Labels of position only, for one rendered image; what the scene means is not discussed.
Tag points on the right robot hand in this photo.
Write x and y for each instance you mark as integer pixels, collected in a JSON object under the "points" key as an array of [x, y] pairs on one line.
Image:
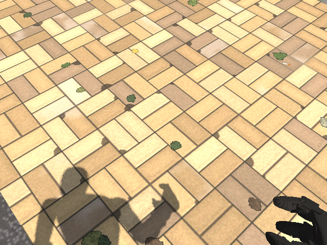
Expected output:
{"points": [[308, 234]]}

